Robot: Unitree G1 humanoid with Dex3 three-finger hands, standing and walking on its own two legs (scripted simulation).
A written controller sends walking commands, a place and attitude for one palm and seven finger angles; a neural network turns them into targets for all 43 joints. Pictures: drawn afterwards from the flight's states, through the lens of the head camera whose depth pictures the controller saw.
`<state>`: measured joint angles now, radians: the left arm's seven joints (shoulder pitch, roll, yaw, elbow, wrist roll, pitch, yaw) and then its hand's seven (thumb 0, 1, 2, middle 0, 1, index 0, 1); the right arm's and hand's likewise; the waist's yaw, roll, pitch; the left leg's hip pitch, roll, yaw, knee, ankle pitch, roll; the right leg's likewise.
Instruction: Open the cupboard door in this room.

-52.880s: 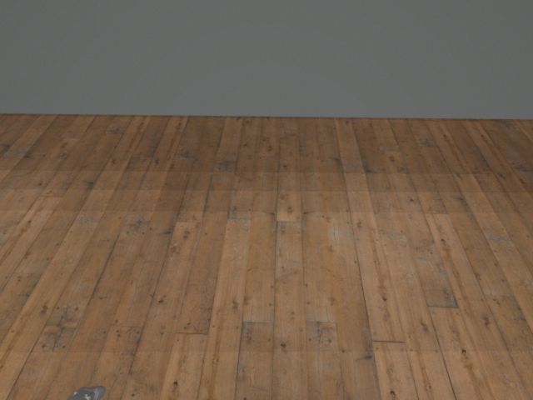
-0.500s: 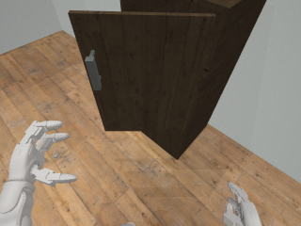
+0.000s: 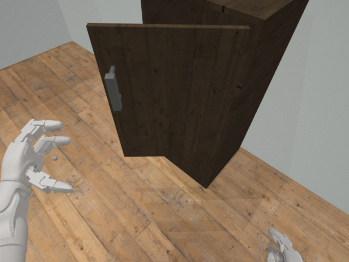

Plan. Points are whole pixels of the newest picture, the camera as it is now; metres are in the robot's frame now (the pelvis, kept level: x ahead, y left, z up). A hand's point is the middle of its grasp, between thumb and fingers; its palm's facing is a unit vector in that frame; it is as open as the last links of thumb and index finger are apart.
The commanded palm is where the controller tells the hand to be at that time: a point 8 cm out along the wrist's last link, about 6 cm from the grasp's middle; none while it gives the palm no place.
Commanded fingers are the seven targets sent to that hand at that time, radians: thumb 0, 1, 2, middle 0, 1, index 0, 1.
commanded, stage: raise the hand with hooked fingers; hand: left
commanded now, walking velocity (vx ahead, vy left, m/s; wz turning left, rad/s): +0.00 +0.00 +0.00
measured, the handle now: (115, 88) +0.56 +0.23 +0.06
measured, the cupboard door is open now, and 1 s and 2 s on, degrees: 43 43 43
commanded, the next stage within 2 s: move the hooked fingers beside the handle in 0.36 s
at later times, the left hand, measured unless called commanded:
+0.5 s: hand (67, 162) +0.29 +0.25 +0.08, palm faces +0.15 -0.99 -0.03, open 14.0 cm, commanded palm +0.27 +0.30 +0.08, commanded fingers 0.00 -0.50 0.30 -0.30 -1.20 -0.30 -1.20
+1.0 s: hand (78, 135) +0.36 +0.26 +0.08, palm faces +0.14 -0.99 -0.03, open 14.0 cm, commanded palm +0.33 +0.30 +0.08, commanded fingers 0.00 -0.50 0.30 -0.30 -1.20 -0.30 -1.20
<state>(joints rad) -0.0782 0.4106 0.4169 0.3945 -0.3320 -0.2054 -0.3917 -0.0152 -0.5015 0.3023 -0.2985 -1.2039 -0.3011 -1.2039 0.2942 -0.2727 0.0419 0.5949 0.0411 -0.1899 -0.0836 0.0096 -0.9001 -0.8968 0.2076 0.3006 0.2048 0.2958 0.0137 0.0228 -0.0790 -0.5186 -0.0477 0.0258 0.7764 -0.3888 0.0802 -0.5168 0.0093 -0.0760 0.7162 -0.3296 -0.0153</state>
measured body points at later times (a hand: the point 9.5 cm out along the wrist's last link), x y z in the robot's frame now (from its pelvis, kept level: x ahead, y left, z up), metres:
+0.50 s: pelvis +0.00 -0.02 +0.00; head +0.03 -0.03 +0.45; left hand +0.28 +0.31 +0.09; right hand +0.16 -0.26 -0.08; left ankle +0.00 +0.06 -0.71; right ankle +0.02 -0.12 -0.71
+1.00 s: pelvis +0.00 -0.04 +0.00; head +0.06 -0.03 +0.44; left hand +0.35 +0.31 +0.09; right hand +0.11 -0.30 -0.11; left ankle +0.00 +0.06 -0.71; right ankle +0.02 -0.12 -0.71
